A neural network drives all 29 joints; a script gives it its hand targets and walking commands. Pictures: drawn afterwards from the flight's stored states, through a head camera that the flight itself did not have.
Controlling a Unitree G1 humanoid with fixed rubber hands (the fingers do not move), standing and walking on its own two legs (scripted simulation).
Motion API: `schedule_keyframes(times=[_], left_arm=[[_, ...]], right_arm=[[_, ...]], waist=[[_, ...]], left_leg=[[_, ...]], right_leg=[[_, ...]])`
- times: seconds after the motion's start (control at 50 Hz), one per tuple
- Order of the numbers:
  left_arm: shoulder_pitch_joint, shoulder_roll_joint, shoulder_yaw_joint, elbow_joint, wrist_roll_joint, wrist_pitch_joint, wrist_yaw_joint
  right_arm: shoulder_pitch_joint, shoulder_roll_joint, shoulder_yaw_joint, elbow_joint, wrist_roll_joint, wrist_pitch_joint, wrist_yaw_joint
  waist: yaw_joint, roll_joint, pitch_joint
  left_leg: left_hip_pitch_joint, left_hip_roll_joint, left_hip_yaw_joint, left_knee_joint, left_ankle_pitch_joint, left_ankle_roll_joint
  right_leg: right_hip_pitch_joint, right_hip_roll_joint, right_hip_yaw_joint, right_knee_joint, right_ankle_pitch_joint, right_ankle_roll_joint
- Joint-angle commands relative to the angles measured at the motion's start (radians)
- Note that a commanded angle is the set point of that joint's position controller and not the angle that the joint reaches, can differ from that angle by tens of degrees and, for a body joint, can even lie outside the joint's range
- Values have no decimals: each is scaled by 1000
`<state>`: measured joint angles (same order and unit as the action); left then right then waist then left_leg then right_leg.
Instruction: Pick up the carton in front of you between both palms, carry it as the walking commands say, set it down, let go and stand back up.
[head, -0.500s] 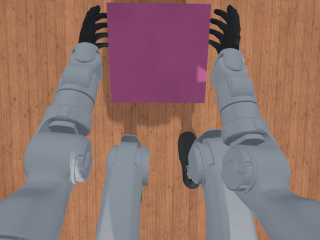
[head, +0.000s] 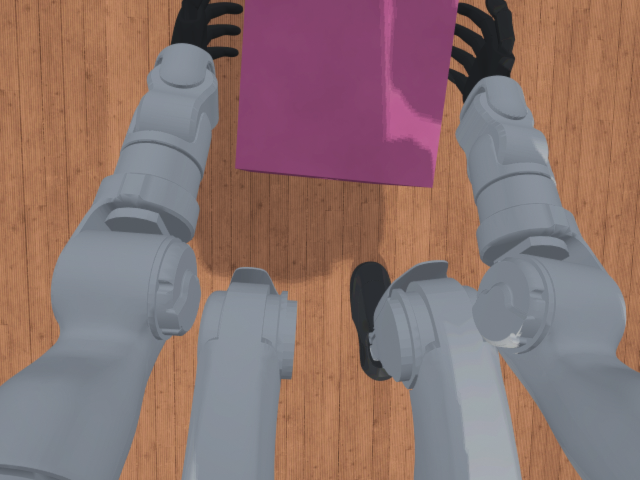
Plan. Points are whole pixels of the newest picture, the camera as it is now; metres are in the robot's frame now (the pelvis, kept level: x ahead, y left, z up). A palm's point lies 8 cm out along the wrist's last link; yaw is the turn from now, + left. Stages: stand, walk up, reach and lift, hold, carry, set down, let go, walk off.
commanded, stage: set down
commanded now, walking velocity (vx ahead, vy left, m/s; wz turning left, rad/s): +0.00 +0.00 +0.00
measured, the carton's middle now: (329, 101) +0.53 -0.02 -0.24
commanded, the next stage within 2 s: let go in 2.00 s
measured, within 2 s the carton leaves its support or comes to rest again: rests again in 0.06 s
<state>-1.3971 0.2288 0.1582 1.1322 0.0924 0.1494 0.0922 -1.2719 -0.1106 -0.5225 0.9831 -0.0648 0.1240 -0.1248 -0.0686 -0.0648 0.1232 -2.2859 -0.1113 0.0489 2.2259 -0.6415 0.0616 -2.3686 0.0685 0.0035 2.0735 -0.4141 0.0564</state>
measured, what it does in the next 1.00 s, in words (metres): stands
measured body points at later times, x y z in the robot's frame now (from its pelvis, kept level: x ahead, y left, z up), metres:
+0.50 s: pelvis +0.02 -0.01 +0.00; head +0.36 +0.04 +0.29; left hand +0.57 +0.14 -0.16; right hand +0.55 -0.17 -0.14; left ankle +0.09 +0.09 -0.34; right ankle +0.15 -0.12 -0.34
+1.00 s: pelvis +0.00 +0.00 -0.01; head +0.35 +0.04 +0.27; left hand +0.54 +0.20 -0.17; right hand +0.51 -0.20 -0.17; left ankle +0.09 +0.09 -0.34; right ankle +0.15 -0.12 -0.34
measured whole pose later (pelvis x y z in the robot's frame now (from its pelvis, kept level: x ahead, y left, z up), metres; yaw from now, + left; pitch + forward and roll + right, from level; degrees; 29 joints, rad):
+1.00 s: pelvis +0.00 +0.00 -0.01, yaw +0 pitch +36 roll -4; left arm -1.30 0.44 -0.06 1.05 -0.19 0.05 0.05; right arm -1.22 -0.30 -0.19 1.10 0.28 0.00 -0.11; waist -0.04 -0.04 0.28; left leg -2.23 -0.11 0.03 2.28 -0.67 0.05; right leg -2.31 0.05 -0.03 2.12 -0.44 0.04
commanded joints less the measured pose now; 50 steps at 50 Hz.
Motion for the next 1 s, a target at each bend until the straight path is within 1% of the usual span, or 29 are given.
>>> schedule_keyframes(times=[0.0,0.04,0.08,0.1,0.18,0.2,0.22,0.24,0.26,0.3,0.36,0.4,0.42,0.46,0.48,0.54,0.6,0.62,0.7,0.72,0.74,0.8,0.82,0.84,0.86,0.92,0.94,0.96,0.98], left_arm=[[-377,-680,-151,-42,-11,-27,-201],[-327,-673,-129,10,15,-19,-206],[-304,-674,-104,2,40,-13,-224],[-311,-672,-124,-13,29,-16,-225],[-239,-669,-91,20,60,-15,-233],[-214,-667,-86,29,57,-16,-232],[-200,-658,-74,30,67,-20,-235],[-198,-623,-92,19,68,-28,-230],[-200,-640,-99,11,58,-32,-224],[-157,-621,-91,42,81,-36,-215],[-184,-595,-97,9,64,-45,-212],[-157,-575,-91,47,79,-32,-215],[-173,-567,-90,35,77,-33,-213],[-143,-504,-86,75,89,-32,-202],[-162,-512,-88,39,76,-36,-199],[-102,-373,-45,89,102,-41,-170],[-108,-180,-40,50,69,-70,-126],[-102,-74,-34,44,49,-80,-104],[-117,254,-72,-10,-83,-145,-5],[-123,267,-104,-39,-124,-159,-3],[-176,233,-121,-98,-175,-165,-9],[-243,246,-144,-227,-225,-172,-32],[-233,221,-199,-219,-253,-162,-43],[-247,226,-205,-246,-261,-157,-48],[-225,233,-224,-224,-272,-148,-49],[-235,278,-232,-207,-305,-118,-49],[-241,307,-213,-238,-294,-110,-48],[-246,317,-193,-237,-290,-101,-48],[-247,305,-204,-275,-302,-92,-51]], right_arm=[[-382,769,286,70,34,17,223],[-358,758,262,93,34,22,221],[-362,768,261,84,19,27,233],[-316,777,255,95,14,25,235],[-266,741,236,112,-12,21,238],[-253,743,253,99,-1,17,238],[-237,748,242,96,-13,18,236],[-214,765,252,128,2,19,235],[-177,749,251,130,2,12,233],[-166,747,259,131,16,6,231],[-134,713,255,152,8,0,226],[-185,689,257,121,21,0,225],[-180,681,246,132,5,0,221],[-166,625,224,152,0,-4,214],[-135,594,220,185,-13,-5,213],[-107,481,181,201,-5,-15,187],[-66,309,152,221,15,-44,144],[14,197,118,248,5,-55,118],[-25,-136,180,148,148,-147,8],[-31,-131,210,133,190,-159,3],[-93,-148,206,68,221,-177,1],[-158,-180,262,-15,296,-180,7],[-96,-159,285,51,315,-173,20],[-115,-165,315,42,338,-168,28],[-107,-169,326,49,359,-162,30],[-106,-183,338,12,373,-139,12],[-84,-212,303,-7,348,-130,2],[-102,-221,302,-24,335,-123,-4],[-95,-241,288,-80,327,-123,-19]], waist=[[95,141,-771],[108,175,-767],[112,141,-750],[89,146,-750],[79,158,-726],[104,176,-743],[96,142,-722],[131,149,-725],[105,162,-722],[130,173,-733],[107,141,-686],[125,159,-672],[104,156,-675],[129,164,-644],[90,163,-640],[116,167,-627],[106,141,-634],[76,150,-626],[75,178,-756],[78,160,-788],[45,173,-825],[75,248,-918],[42,267,-894],[61,286,-898],[28,286,-913],[-2,228,-974],[2,279,-969],[-2,232,-1014],[-31,246,-1083]], left_leg=[[417,1,-162,-326,194,-5],[428,3,-135,-317,178,-15],[397,-1,-135,-301,238,-5],[382,2,-137,-292,267,-7],[380,10,-144,-282,343,-14],[381,10,-140,-276,359,-19],[355,9,-145,-269,368,-15],[376,10,-135,-267,368,-16],[357,16,-139,-269,396,-24],[396,24,-145,-252,448,-23],[341,25,-154,-264,410,-22],[367,23,-153,-248,411,-21],[354,22,-158,-262,363,-20],[367,25,-162,-266,351,-13],[350,26,-165,-267,336,-21],[364,35,-162,-268,277,-12],[368,47,-158,-273,295,-20],[359,63,-167,-285,287,-18],[399,93,-166,-246,342,-48],[423,100,-181,-255,388,-41],[483,104,-193,-248,457,-46],[599,114,-193,-220,535,-56],[603,115,-191,-247,505,-60],[627,118,-194,-244,483,-54],[644,122,-184,-252,436,-66],[674,111,-170,-267,330,-60],[698,113,-169,-278,294,-62],[710,115,-179,-283,293,-56],[734,97,-158,-289,261,-62]], right_leg=[[427,44,-44,-4,42,-27],[463,53,-30,-20,32,-33],[426,58,-35,-14,61,-26],[435,62,-33,-1,76,-25],[422,70,-30,-9,114,-22],[450,66,-24,-2,132,-25],[433,72,-21,-5,139,-22],[449,72,-14,-3,143,-20],[456,69,-11,-2,173,-22],[468,69,6,3,182,-23],[473,73,-2,1,185,-20],[445,71,6,4,151,-23],[442,74,-8,8,119,-22],[407,62,-4,17,98,-17],[409,62,-14,15,99,-19],[418,55,-3,16,57,-21],[463,44,-16,18,88,-10],[464,27,-20,22,81,-7],[492,-12,-13,31,150,-18],[494,-16,-23,43,183,-15],[519,-24,-21,50,236,-18],[511,-27,-8,59,286,-27],[515,-33,-29,57,274,-29],[480,-39,-24,50,236,-37],[475,-41,-46,44,228,-40],[531,-39,-59,10,173,-38],[514,-48,-55,1,129,-39],[550,-53,-58,-4,133,-34],[621,-48,-62,-35,126,-42]])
